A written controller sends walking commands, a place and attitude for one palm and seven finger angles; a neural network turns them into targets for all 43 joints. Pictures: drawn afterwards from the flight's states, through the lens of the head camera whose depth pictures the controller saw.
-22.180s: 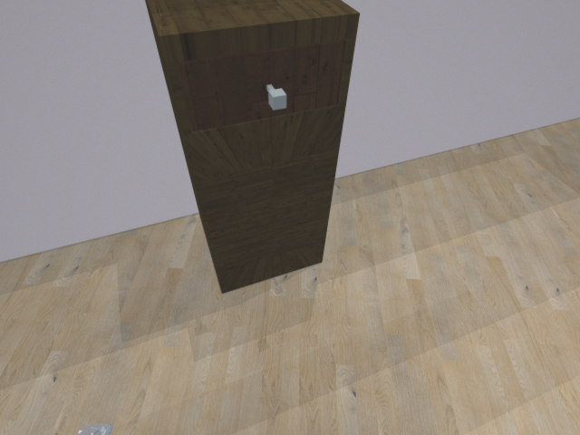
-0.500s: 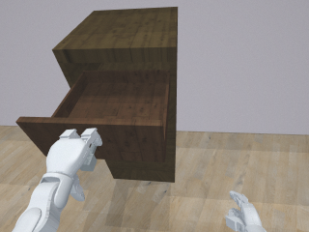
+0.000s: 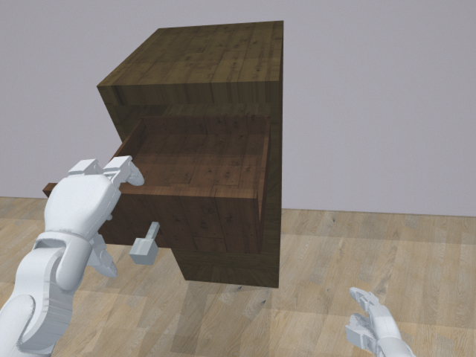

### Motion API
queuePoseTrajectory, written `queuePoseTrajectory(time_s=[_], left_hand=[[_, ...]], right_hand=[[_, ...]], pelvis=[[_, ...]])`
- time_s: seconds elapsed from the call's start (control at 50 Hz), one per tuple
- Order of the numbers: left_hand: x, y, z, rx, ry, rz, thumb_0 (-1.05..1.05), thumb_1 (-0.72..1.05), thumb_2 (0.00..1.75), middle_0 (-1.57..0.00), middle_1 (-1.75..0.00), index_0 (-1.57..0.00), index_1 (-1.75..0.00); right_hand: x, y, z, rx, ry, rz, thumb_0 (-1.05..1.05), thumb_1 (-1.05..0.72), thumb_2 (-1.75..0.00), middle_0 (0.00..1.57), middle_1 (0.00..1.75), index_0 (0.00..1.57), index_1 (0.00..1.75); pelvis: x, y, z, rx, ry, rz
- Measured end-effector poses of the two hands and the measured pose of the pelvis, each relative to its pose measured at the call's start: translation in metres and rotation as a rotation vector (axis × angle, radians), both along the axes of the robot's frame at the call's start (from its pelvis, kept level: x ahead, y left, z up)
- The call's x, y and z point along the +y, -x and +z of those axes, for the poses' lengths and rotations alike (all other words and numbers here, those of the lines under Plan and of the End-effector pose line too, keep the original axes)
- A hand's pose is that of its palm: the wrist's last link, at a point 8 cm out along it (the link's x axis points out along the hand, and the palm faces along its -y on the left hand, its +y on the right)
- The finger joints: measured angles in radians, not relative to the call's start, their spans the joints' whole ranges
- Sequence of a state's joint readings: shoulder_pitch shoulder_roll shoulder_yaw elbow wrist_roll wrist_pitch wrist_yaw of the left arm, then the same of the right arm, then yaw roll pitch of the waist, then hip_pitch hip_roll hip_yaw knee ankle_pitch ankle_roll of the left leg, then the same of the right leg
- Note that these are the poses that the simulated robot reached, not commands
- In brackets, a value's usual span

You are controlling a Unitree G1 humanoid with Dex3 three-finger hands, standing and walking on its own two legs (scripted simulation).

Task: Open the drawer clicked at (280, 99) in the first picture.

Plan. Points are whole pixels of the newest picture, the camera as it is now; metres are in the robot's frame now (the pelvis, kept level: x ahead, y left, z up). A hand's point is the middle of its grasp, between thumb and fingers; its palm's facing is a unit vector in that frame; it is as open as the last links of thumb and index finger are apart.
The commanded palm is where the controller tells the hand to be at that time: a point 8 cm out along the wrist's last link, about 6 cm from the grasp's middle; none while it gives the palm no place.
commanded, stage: lift the hand off the handle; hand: left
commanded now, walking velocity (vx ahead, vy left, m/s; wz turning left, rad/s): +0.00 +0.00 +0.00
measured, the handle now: (148, 242) +0.28 +0.22 +0.06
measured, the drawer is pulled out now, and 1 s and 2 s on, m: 0.30 0.30 0.30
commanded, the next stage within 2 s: draw the hand back to the body in 0.40 s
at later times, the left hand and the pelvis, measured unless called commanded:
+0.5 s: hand (107, 194) +0.26 +0.23 +0.20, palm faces +0.16 -0.07 -0.98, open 13.9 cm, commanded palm +0.22 +0.23 +0.26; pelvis -0.01 +0.00 +0.00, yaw +0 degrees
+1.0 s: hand (90, 216) +0.23 +0.24 +0.19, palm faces +0.16 -0.06 -0.99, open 13.9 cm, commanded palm +0.18 +0.25 +0.25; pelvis +0.00 +0.00 +0.00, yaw +0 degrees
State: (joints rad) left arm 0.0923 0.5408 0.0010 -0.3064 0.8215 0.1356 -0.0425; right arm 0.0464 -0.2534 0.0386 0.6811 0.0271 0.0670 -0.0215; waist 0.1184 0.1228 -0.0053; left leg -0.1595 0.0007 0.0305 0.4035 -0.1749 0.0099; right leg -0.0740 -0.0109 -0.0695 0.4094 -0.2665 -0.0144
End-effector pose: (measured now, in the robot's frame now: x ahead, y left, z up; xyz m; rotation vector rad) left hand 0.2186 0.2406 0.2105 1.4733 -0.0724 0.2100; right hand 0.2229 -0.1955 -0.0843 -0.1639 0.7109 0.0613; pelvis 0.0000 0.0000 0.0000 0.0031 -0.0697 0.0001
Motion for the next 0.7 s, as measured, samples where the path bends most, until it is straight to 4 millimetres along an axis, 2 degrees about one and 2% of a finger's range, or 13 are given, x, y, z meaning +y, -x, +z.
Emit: queuePoseTrajectory(time_s=[0.16, 0.36, 0.52, 0.62, 0.7], left_hand=[[-0.008, -0.005, 0.016, 0.018, -0.009, -0.032, 0.0, -0.5, 0.3, -0.32, -1.2, -0.33, -1.2], [-0.014, -0.007, 0.045, -0.048, -0.019, -0.054, 0.0, -0.5, 0.3, -0.32, -1.2, -0.32, -1.2], [-0.007, -0.015, 0.035, 0.032, -0.01, -0.014, 0.0, -0.5, 0.3, -0.32, -1.2, -0.32, -1.2], [-0.013, -0.009, 0.031, 0.03, -0.016, -0.068, 0.0, -0.5, 0.3, -0.32, -1.2, -0.32, -1.2], [-0.008, -0.002, 0.033, 0.002, -0.021, -0.067, 0.0, -0.5, 0.3, -0.32, -1.2, -0.32, -1.2]], right_hand=[[-0.002, 0.0, 0.004, -0.022, -0.006, 0.001, 0.01, -0.9, -0.9, 0.2, 0.3, 0.2, 0.3], [-0.002, 0.004, 0.002, -0.022, -0.025, 0.011, 0.01, -0.91, -0.9, 0.2, 0.3, 0.2, 0.3], [-0.002, 0.01, -0.001, -0.014, -0.032, 0.012, 0.01, -0.9, -0.9, 0.2, 0.3, 0.2, 0.3], [-0.006, 0.013, -0.002, -0.013, -0.019, 0.005, 0.01, -0.9, -0.9, 0.2, 0.3, 0.2, 0.3], [-0.009, 0.013, -0.004, -0.006, -0.011, 0.004, 0.01, -0.9, -0.9, 0.2, 0.3, 0.2, 0.3]], pelvis=[[0.0, 0.004, 0.0, -0.004, -0.002, -0.002], [-0.001, 0.009, -0.001, -0.004, -0.002, -0.001], [-0.003, 0.011, -0.002, 0.006, -0.002, -0.001], [-0.003, 0.01, -0.002, 0.006, -0.001, -0.002], [-0.003, 0.009, -0.003, 0.005, 0.0, -0.001]])
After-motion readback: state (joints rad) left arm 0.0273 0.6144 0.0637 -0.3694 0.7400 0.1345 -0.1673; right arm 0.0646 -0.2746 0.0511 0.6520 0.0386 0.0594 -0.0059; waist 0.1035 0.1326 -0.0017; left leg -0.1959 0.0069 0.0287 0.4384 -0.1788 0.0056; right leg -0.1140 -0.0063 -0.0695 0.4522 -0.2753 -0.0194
